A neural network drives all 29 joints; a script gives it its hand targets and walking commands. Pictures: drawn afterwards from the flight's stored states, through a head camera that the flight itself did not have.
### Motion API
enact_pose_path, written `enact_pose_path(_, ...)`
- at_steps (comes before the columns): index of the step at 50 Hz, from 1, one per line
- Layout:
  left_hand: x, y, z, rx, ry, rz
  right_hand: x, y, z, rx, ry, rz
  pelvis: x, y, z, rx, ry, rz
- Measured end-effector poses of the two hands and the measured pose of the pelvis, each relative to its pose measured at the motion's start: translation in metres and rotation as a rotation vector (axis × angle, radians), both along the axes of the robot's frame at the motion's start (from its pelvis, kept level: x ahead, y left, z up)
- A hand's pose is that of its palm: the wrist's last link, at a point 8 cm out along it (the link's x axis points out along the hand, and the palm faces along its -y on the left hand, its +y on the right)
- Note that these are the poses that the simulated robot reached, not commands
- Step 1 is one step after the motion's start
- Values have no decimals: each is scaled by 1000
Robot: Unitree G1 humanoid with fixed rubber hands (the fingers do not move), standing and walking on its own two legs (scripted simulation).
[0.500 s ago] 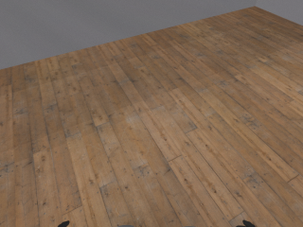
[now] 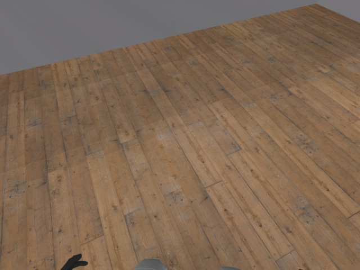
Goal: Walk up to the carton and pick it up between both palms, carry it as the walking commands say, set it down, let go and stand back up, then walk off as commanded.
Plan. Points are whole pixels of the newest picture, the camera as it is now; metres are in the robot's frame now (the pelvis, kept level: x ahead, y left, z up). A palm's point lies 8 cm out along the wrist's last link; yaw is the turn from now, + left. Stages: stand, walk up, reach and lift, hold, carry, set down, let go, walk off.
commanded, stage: walk up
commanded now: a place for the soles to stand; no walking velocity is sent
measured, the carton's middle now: out of the picture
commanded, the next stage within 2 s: none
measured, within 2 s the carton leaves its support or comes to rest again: neither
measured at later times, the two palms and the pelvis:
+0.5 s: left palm out of the picture +0.04 +0.43 -0.10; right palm out of the picture +0.09 -0.19 -0.08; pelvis -0.04 +0.11 +0.01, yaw +7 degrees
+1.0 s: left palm out of the picture -0.08 +0.51 -0.10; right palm out of the picture +0.11 -0.09 -0.09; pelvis -0.09 +0.17 +0.00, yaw +18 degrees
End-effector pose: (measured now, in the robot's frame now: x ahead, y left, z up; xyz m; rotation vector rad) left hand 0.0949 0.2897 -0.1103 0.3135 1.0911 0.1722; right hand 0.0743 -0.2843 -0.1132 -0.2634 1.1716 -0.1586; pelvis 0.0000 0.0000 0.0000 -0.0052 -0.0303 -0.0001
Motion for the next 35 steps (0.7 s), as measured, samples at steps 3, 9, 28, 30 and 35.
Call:
enact_pose_path(3, -1, 17, 3, 3, -29, 11, 4, 2, 5, -24, 9, 25, -3, 16, 0, 1, 10, 25)
enact_pose_path(9, -9, 73, -5, 6, -49, 48, 16, 36, 8, -69, 20, 87, -11, 60, -8, -21, 44, 85)
enact_pose_path(28, -65, 146, 13, 60, 31, 95, 19, 97, 35, -81, -38, 159, -43, 108, 10, -32, 60, 127)
enact_pose_path(30, -77, 146, 13, 66, 38, 104, 19, 97, 33, -77, -46, 166, -46, 107, 9, -21, 56, 133)
enact_pose_path(35, -112, 150, 17, 77, 67, 146, 23, 108, 32, -53, -54, 205, -56, 110, 11, -10, 54, 164)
